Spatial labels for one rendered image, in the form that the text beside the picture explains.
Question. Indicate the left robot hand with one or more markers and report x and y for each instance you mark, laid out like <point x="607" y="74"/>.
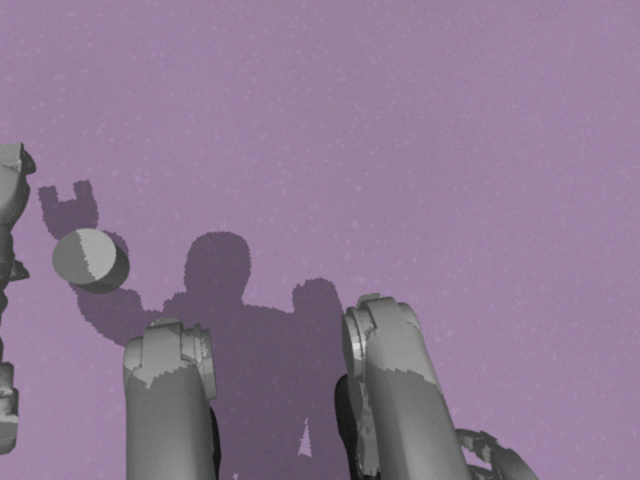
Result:
<point x="15" y="164"/>

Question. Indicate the can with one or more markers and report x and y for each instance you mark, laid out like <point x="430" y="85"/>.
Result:
<point x="90" y="260"/>

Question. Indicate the left robot arm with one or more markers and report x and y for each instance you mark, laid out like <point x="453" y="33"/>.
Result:
<point x="9" y="396"/>

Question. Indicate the right robot foot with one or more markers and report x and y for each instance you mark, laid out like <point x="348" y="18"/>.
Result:
<point x="347" y="428"/>

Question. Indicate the right robot hand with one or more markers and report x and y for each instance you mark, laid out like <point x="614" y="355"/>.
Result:
<point x="506" y="463"/>

